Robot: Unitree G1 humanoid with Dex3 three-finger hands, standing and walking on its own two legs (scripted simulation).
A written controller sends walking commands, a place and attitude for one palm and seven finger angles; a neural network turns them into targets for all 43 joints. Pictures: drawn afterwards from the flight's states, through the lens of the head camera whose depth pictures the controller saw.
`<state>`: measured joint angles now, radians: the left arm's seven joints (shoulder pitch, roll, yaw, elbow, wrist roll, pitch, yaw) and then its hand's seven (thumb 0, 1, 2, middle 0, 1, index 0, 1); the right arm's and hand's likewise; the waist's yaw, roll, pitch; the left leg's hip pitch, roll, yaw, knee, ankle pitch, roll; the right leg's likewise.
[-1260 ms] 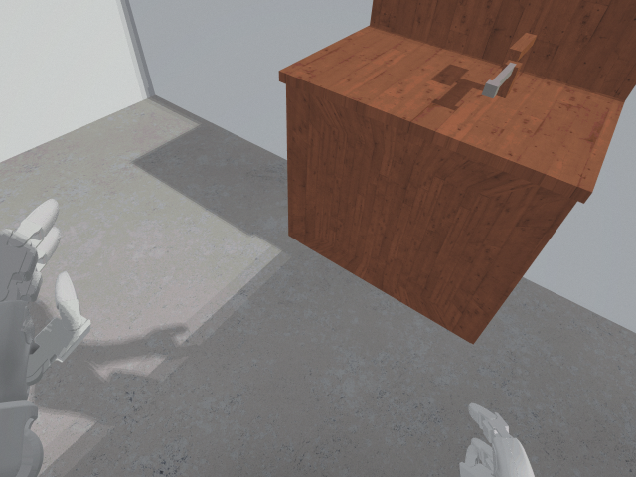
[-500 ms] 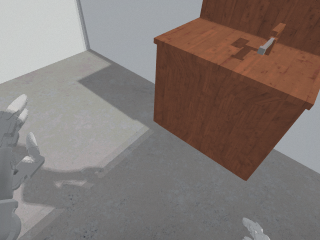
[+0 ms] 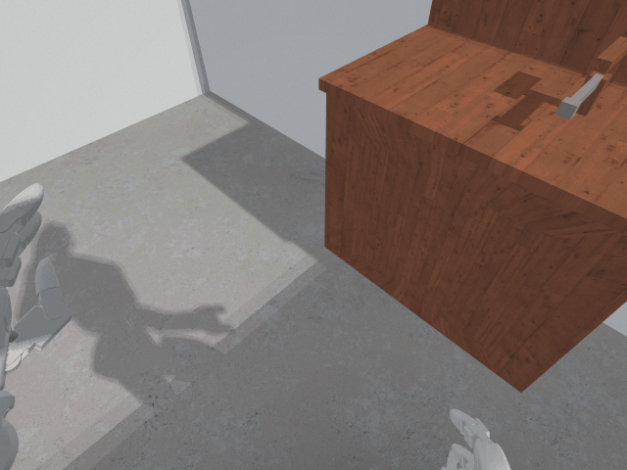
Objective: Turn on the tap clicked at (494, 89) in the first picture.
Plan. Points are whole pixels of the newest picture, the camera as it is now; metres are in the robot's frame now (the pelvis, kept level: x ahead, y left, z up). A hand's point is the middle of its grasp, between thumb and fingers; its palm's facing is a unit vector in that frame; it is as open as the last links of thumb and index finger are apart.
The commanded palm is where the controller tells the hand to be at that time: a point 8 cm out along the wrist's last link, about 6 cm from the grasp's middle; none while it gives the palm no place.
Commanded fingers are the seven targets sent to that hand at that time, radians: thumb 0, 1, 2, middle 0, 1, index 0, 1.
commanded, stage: walk to a spot facing it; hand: left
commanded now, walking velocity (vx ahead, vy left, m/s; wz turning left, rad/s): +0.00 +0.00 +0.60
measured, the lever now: (568, 108) +0.73 -0.44 +0.09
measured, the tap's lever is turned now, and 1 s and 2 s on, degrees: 0 0 0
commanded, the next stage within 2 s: turn to face it in 0.38 s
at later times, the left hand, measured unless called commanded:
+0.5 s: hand (39, 297) +0.23 +0.26 +0.19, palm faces +0.62 -0.68 -0.40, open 7.4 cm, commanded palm +0.17 +0.29 +0.19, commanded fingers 0.00 0.90 0.90 -0.20 -0.30 -0.20 -0.30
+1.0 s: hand (163, 285) +0.25 +0.16 +0.18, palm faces +0.52 -0.77 -0.38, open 7.4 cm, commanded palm +0.19 +0.20 +0.19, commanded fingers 0.00 0.90 0.90 -0.20 -0.30 -0.20 -0.30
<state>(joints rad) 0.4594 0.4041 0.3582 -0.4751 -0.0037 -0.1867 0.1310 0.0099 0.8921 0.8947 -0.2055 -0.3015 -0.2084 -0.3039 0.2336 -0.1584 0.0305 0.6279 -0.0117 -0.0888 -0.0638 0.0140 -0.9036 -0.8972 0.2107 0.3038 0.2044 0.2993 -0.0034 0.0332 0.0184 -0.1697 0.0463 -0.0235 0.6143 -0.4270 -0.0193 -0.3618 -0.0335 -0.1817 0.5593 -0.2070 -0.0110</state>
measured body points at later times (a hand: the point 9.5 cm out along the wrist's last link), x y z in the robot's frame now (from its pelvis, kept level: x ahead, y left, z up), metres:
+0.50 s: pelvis +0.08 -0.02 -0.01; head +0.10 -0.01 +0.44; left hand +0.19 +0.29 +0.21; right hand +0.30 -0.22 -0.08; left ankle +0.10 +0.10 -0.73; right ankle +0.07 -0.09 -0.72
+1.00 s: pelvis +0.06 -0.09 +0.01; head +0.08 -0.12 +0.45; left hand +0.22 +0.20 +0.20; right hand +0.27 -0.29 -0.09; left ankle +0.05 +0.06 -0.67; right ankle +0.09 -0.16 -0.72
